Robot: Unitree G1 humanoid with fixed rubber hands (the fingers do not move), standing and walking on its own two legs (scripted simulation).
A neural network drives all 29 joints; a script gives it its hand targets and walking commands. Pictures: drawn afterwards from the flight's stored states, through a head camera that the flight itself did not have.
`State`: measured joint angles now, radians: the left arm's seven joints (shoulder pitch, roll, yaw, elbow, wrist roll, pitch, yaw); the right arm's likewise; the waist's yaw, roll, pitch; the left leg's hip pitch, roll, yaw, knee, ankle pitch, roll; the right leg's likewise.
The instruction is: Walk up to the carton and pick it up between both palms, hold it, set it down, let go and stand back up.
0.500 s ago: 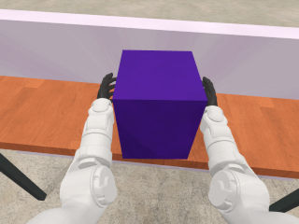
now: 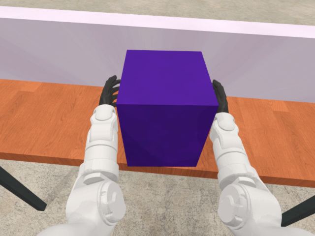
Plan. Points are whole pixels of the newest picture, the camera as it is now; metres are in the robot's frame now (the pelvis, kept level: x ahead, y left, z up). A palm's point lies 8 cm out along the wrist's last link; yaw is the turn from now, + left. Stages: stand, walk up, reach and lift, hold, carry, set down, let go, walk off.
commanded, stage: set down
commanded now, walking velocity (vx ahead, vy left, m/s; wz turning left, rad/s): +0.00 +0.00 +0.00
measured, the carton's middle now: (163, 111) +0.42 +0.05 +0.09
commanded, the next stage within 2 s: none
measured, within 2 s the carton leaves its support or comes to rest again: neither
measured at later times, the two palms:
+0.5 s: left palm (108, 107) +0.39 +0.19 +0.12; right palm (219, 112) +0.41 -0.10 +0.11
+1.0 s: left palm (88, 87) +0.39 +0.23 +0.18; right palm (250, 89) +0.43 -0.17 +0.18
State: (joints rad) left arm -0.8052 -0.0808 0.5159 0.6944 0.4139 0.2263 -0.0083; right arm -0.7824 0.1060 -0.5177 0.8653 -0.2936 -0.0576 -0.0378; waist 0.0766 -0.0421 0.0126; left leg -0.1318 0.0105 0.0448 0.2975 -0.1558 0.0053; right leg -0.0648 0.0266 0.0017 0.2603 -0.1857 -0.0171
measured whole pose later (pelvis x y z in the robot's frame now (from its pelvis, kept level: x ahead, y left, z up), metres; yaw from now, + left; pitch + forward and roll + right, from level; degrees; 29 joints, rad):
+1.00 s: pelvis -0.02 +0.00 -0.01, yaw +0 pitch +9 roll -2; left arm -0.95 0.27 0.07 0.78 -0.19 0.41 0.15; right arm -1.02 -0.37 0.07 1.04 0.41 0.24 -0.10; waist 0.09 0.00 -0.16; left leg -0.42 0.05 0.04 0.43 -0.16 0.00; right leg -0.32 0.05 -0.03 0.34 -0.16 -0.03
